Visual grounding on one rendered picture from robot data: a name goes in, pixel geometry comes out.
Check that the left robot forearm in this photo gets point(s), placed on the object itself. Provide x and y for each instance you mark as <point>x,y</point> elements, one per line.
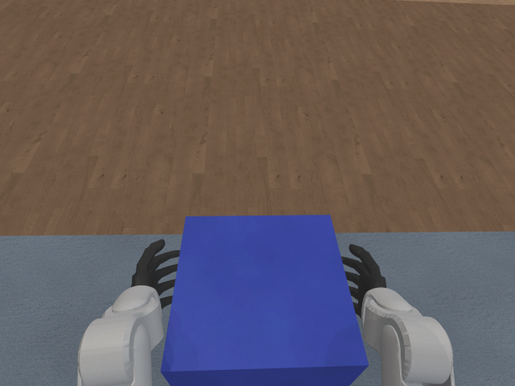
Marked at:
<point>115,350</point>

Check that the left robot hand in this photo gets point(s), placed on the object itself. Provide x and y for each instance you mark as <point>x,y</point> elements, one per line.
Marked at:
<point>148,263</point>

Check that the right robot forearm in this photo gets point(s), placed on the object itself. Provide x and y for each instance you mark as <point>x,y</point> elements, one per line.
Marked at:
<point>415,350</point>

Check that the right robot hand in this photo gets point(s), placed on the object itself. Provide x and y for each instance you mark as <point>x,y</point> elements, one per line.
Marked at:
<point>370,276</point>

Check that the carton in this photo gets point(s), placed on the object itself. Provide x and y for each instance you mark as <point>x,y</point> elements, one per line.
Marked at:
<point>261,301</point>

